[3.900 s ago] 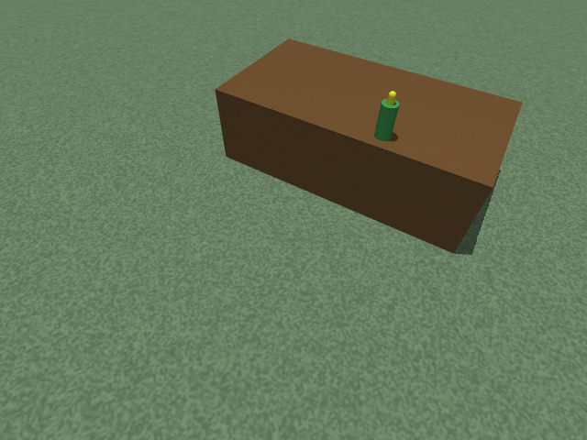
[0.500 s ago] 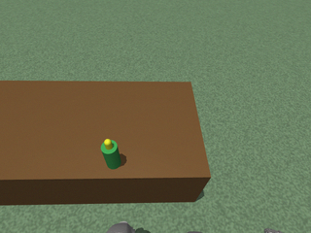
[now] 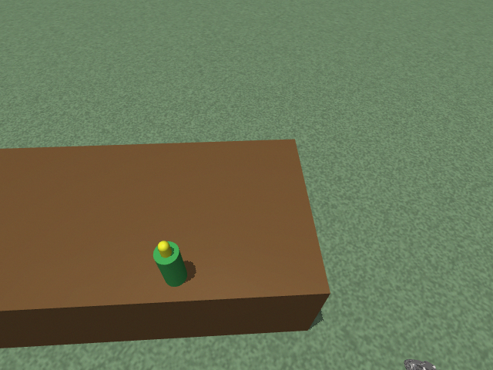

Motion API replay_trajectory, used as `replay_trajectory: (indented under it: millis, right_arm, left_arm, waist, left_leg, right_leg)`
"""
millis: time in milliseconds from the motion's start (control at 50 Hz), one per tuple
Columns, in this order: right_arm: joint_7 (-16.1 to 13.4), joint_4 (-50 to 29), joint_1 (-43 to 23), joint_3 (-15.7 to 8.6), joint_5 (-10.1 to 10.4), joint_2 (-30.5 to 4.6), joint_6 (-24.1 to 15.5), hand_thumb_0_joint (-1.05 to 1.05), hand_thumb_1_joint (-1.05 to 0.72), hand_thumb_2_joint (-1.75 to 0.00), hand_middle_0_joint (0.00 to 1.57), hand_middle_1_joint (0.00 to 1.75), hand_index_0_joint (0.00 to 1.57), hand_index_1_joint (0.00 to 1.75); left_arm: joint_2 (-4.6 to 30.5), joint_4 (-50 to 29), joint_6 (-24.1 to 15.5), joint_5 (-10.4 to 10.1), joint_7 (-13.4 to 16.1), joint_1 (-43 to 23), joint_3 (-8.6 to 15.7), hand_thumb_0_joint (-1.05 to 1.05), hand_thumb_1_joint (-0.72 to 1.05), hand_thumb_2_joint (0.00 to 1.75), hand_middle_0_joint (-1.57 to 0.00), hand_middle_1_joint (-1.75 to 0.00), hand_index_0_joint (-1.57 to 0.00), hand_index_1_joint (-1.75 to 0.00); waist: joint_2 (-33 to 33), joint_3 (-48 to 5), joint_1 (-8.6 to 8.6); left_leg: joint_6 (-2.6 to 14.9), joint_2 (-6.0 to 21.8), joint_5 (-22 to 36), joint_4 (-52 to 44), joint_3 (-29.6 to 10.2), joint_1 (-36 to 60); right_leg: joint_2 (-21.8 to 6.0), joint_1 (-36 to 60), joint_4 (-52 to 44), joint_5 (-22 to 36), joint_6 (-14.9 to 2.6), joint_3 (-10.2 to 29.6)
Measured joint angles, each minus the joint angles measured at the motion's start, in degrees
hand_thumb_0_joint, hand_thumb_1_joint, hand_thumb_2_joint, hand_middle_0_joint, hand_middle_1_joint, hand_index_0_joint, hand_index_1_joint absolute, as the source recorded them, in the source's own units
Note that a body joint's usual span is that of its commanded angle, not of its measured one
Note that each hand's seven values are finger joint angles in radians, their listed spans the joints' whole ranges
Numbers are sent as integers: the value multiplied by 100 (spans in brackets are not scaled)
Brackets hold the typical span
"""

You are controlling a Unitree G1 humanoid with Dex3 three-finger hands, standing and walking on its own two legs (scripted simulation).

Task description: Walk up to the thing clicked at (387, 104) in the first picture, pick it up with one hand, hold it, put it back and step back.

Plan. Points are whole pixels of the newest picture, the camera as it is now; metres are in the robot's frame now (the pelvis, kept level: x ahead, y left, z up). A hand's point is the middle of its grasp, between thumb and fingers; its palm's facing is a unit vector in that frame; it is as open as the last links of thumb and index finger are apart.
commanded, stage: walk up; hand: left
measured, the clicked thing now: (169, 261) +0.43 +0.21 -0.28
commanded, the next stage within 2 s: stand in 0.92 s
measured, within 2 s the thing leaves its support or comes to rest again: neither
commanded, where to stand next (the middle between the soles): +0.05 -0.01 m, yaw +2 degrees
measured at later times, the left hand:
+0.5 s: hand out of the picture +0.11 +0.25 -0.15, palm faces -0.01 -0.95 -0.31, open 7.4 cm
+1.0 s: hand out of the picture +0.10 +0.26 -0.15, palm faces +0.00 -0.95 -0.32, open 7.4 cm
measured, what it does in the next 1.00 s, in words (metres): stands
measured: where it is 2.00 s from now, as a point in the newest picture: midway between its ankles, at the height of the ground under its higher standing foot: outside the picture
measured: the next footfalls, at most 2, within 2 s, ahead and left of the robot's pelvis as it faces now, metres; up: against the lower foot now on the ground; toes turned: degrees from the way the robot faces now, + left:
none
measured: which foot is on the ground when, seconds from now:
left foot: down 0.00-1.00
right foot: down 0.00-1.00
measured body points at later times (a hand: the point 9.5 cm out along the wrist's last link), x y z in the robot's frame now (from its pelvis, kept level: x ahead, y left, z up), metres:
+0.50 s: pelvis +0.01 +0.00 +0.01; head +0.03 +0.01 +0.46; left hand +0.11 +0.30 -0.12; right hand +0.08 -0.31 -0.12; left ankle +0.06 +0.14 -0.73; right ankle -0.01 -0.13 -0.73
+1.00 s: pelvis +0.02 +0.01 +0.01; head +0.03 +0.01 +0.46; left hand +0.10 +0.31 -0.13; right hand +0.12 -0.29 -0.11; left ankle +0.06 +0.14 -0.73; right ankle -0.01 -0.13 -0.73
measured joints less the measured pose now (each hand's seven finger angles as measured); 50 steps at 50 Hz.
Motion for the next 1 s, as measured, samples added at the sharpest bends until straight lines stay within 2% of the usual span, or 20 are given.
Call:
replay_trajectory:
  millis: [180, 420, 1000]
  right_arm:
    - [-7, 273, -58, -24, -42, 18, 25, 1, -91, -89, 21, 30, 21, 30]
    - [-32, 383, 132, -38, -72, 44, 14, 1, -91, -89, 20, 30, 21, 30]
    - [-13, 299, -43, -63, -95, 137, 55, 1, -91, -89, 21, 30, 21, 30]
  left_arm:
    - [-70, 121, 31, 10, -17, -340, 22, 1, 91, 89, -20, -30, -21, -30]
    - [-91, 189, 74, 22, -42, -381, 89, 1, 91, 89, -20, -30, -21, -30]
    - [-103, 259, 20, 48, -1, -112, 55, 1, 91, 89, -20, -30, -21, -30]
  waist:
    - [-13, -103, -101]
    - [-87, -115, -162]
    - [-93, -166, -65]
  left_leg:
    - [-52, 20, 245, -538, -7, 300]
    - [-49, 16, 333, -813, 21, 445]
    - [14, -81, 304, -942, 39, 570]
  right_leg:
    - [47, 305, -556, 253, -28, -28]
    - [54, 484, -929, 405, -10, -14]
    - [-38, 672, -1178, 443, 72, -16]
